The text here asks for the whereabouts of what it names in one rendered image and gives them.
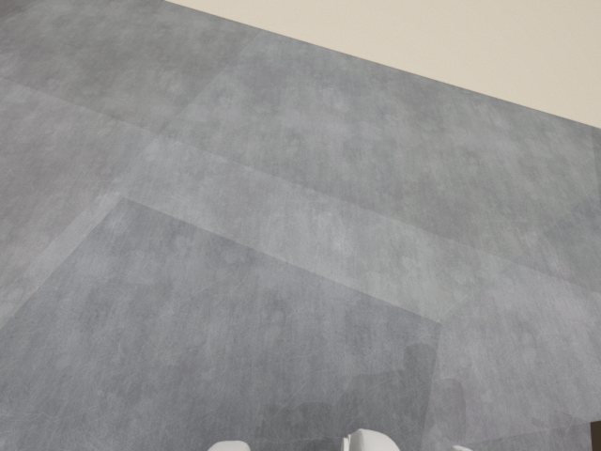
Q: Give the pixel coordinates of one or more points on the robot right thigh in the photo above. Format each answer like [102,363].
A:
[368,440]

